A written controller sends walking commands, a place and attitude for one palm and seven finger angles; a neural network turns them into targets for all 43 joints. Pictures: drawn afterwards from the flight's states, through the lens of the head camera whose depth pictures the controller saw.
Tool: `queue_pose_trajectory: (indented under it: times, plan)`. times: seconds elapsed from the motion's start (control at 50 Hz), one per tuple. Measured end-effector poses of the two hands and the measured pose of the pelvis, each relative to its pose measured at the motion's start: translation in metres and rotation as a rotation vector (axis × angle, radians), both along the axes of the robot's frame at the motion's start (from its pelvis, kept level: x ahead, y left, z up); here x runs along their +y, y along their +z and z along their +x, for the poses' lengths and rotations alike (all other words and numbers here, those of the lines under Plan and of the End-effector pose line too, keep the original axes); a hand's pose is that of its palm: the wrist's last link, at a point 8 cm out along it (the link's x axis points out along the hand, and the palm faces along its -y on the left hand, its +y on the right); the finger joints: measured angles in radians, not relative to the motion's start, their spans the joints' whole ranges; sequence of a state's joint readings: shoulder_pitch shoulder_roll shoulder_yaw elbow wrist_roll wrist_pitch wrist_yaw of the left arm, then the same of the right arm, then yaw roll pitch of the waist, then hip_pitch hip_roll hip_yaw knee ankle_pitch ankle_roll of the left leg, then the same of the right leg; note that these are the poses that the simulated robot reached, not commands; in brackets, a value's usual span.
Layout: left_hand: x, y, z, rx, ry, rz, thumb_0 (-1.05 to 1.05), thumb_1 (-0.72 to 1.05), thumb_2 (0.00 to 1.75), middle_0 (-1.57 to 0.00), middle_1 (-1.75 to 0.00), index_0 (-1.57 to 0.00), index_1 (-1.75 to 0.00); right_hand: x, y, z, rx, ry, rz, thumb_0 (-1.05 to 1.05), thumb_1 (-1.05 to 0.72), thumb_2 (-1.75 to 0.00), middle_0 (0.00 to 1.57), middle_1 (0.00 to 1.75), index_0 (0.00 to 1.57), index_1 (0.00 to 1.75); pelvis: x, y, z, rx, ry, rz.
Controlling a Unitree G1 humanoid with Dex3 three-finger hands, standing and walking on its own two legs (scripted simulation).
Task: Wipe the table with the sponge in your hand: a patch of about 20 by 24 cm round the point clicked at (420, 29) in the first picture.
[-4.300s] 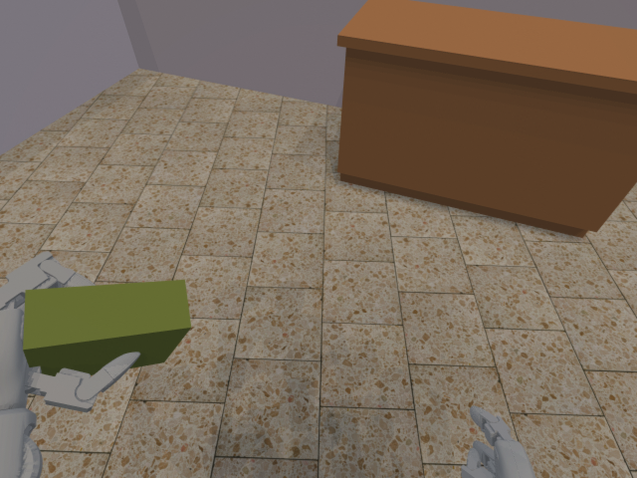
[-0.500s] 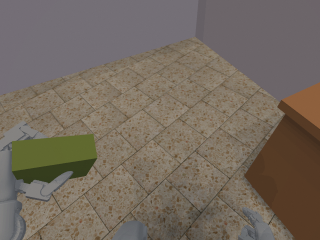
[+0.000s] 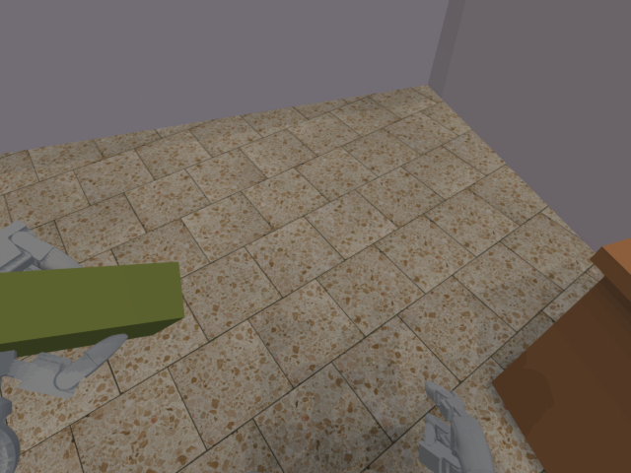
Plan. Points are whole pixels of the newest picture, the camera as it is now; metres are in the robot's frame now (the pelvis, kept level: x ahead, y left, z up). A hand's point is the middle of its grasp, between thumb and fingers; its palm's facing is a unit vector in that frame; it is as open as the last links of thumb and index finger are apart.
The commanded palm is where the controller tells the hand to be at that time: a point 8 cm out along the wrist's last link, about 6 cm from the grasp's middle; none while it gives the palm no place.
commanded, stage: turn to face it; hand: left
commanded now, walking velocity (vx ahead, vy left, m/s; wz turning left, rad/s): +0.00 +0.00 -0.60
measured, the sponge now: (117, 308) +0.21 +0.21 +0.17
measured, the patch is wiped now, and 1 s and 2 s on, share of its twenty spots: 0.00 0.00 0.00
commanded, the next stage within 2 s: none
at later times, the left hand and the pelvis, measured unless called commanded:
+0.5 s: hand (179, 307) +0.22 +0.15 +0.18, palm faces +0.17 -0.89 -0.43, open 9.1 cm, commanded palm +0.17 +0.21 +0.18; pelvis -0.05 -0.02 +0.00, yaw -15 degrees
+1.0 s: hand (340, 379) +0.18 +0.01 +0.16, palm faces -0.21 -0.82 -0.53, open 9.1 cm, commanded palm +0.15 +0.09 +0.18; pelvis -0.14 -0.05 +0.00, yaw -34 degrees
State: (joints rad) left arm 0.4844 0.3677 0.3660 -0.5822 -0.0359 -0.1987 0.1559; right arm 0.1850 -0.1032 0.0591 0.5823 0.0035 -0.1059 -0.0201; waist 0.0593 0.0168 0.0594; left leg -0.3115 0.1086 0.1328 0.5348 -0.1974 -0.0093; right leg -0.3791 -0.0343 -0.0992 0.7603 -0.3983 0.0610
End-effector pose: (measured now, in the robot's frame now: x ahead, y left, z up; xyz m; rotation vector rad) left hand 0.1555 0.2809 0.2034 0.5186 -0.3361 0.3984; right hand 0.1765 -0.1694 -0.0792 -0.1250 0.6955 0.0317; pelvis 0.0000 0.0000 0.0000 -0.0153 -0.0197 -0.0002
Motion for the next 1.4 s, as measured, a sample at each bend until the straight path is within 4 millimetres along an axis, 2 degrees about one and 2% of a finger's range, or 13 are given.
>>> queue_pose_trajectory:
  times: [0.08,0.16,0.28,0.4,0.5,0.6,0.74,0.84,0.9,1.0,1.1,1.26,1.4]
  plan:
    - [-0.017,-0.008,0.007,0.016,0.028,0.007,-0.01,-0.43,1.05,-0.85,-1.39,-0.85,-1.38,-0.017,-0.013,-0.001,-0.032,-0.002,0.042,0.01,-0.9,-0.89,0.2,0.3,0.21,0.3,-0.018,-0.01,-0.005,-0.013,-0.041,0.009]
    - [-0.043,-0.021,0.025,0.065,-0.016,-0.06,-0.01,-0.43,1.05,-0.85,-1.38,-0.85,-1.38,-0.056,-0.017,-0.016,-0.005,-0.064,0.008,0.01,-0.9,-0.89,0.2,0.3,0.21,0.3,-0.029,-0.008,-0.014,-0.011,-0.083,0.037]
    - [-0.083,-0.016,0.038,0.105,-0.2,-0.034,-0.01,-0.43,1.05,-0.85,-1.38,-0.85,-1.38,-0.122,-0.001,-0.062,0.037,-0.246,-0.099,0.02,-0.9,-0.89,0.2,0.3,0.21,0.3,-0.036,0.002,-0.025,0.011,-0.147,0.063]
    - [-0.086,-0.001,0.037,0.068,-0.28,0.043,-0.01,-0.43,1.05,-0.85,-1.38,-0.85,-1.38,-0.16,0.011,-0.115,0.097,-0.371,-0.186,0.01,-0.91,-0.9,0.19,0.3,0.2,0.3,-0.035,0.003,-0.037,0.042,-0.216,0.066]
    - [-0.079,-0.012,0.034,0.052,-0.3,0.007,-0.01,-0.43,1.05,-0.85,-1.38,-0.85,-1.38,-0.156,0.011,-0.149,0.131,-0.412,-0.207,0.01,-0.91,-0.9,0.19,0.3,0.2,0.3,-0.024,-0.002,-0.052,0.048,-0.261,0.051]
    - [-0.084,-0.022,0.031,0.074,-0.338,-0.004,-0.01,-0.43,1.05,-0.85,-1.38,-0.85,-1.38,-0.13,0.007,-0.173,0.116,-0.452,-0.149,0.02,-0.91,-0.9,0.19,0.3,0.2,0.3,-0.019,-0.003,-0.067,0.013,-0.334,0.044]
    - [-0.132,-0.018,0.035,0.091,-0.441,0.019,-0.01,-0.43,1.05,-0.85,-1.38,-0.85,-1.38,-0.099,-0.014,-0.203,0.095,-0.473,0.018,0.01,-0.9,-0.9,0.2,0.3,0.2,0.3,-0.031,-0.003,-0.086,0.001,-0.448,-0.002]
    - [-0.184,-0.021,0.036,0.087,-0.544,0.087,-0.01,-0.43,1.05,-0.85,-1.38,-0.85,-1.38,-0.115,-0.039,-0.238,0.115,-0.521,0.073,0.01,-0.9,-0.89,0.2,0.3,0.21,0.3,-0.049,-0.015,-0.111,0.001,-0.49,-0.014]
    - [-0.204,-0.024,0.03,0.132,-0.606,0.091,-0.01,-0.43,1.05,-0.85,-1.38,-0.85,-1.38,-0.135,-0.04,-0.269,0.169,-0.598,0.048,0.01,-0.9,-0.89,0.2,0.3,0.21,0.3,-0.051,-0.012,-0.122,0.008,-0.536,0.015]
    - [-0.219,-0.015,0.014,0.149,-0.687,0.122,-0.01,-0.43,1.05,-0.85,-1.38,-0.85,-1.38,-0.164,-0.023,-0.317,0.216,-0.716,-0.04,0.02,-0.9,-0.9,0.2,0.3,0.2,0.3,-0.051,-0.004,-0.135,0.017,-0.599,0.046]
    - [-0.215,-0.006,0.006,0.084,-0.713,0.104,-0.01,-0.43,1.05,-0.85,-1.38,-0.85,-1.38,-0.179,-0.004,-0.35,0.216,-0.779,-0.126,0.02,-0.91,-0.9,0.19,0.3,0.2,0.3,-0.047,-0.003,-0.145,0.023,-0.648,0.058]
    - [-0.214,-0.017,0.001,0.042,-0.738,0.013,-0.01,-0.43,1.05,-0.85,-1.38,-0.85,-1.38,-0.16,0.011,-0.37,0.113,-0.84,-0.146,0.01,-0.91,-0.9,0.19,0.3,0.2,0.3,-0.033,-0.005,-0.162,-0.008,-0.737,0.042]
    - [-0.262,-0.016,-0.021,0.075,-0.834,0.021,-0.01,-0.43,1.05,-0.85,-1.38,-0.85,-1.38,-0.128,-0.005,-0.39,0.04,-0.854,0.008,0.01,-0.9,-0.9,0.2,0.3,0.2,0.3,-0.041,-0.003,-0.189,0.0,-0.841,0.009]
